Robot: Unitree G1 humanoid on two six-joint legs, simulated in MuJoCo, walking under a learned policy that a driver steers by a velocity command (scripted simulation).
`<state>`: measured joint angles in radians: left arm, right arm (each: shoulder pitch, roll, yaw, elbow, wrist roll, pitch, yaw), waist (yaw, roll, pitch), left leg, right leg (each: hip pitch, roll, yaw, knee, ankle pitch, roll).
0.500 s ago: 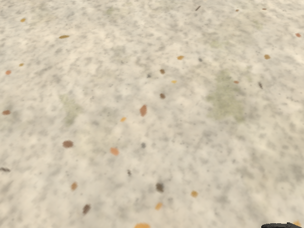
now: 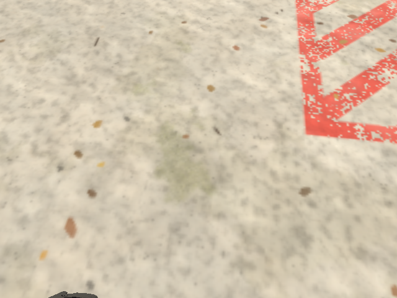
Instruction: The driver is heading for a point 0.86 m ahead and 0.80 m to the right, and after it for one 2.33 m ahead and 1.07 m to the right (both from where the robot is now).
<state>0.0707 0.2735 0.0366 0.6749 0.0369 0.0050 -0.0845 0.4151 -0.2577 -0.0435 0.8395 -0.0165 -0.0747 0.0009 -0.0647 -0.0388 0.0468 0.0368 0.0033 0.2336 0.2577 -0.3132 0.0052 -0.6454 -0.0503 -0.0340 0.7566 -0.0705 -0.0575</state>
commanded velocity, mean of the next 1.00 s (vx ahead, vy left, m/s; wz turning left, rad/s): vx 0.50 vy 0.00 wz -0.42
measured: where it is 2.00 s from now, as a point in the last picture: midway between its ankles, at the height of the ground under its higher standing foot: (286, 158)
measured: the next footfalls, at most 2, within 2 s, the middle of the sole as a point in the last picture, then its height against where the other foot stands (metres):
right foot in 0.10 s outside the picture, level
left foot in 0.66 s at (201, 261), level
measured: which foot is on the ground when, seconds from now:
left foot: down 0.00-0.10, up 0.12-0.64, down 0.66-1.00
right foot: up 0.00-0.08, down 0.10-0.68, up 0.70-1.00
